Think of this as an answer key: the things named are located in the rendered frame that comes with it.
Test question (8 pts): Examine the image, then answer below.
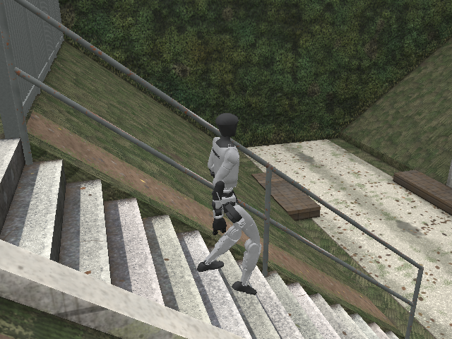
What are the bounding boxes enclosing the stairs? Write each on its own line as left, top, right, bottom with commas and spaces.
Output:
0, 138, 399, 339

